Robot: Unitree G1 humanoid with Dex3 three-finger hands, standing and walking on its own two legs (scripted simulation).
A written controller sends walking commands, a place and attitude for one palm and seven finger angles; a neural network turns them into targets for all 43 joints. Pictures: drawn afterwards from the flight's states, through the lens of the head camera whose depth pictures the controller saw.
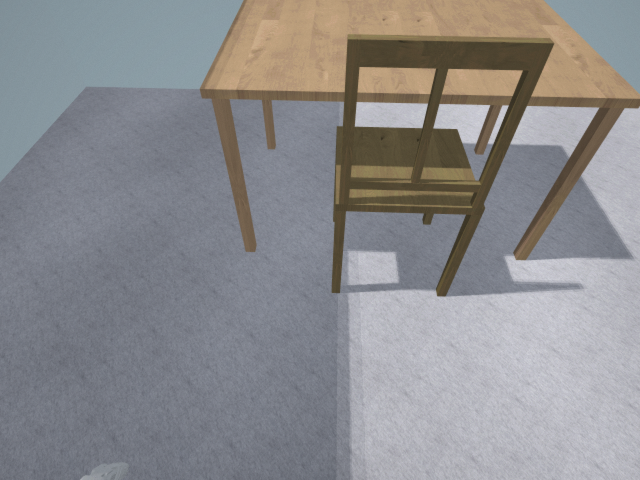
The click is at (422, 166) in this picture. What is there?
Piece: chair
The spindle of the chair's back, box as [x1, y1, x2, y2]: [411, 69, 447, 182]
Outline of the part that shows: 447,69 436,69 412,171 411,182 419,181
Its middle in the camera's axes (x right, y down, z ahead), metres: +0.26 -0.26 +0.95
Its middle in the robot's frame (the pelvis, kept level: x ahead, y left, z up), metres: +0.90 -0.21 -0.06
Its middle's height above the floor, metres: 0.71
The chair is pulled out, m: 0.00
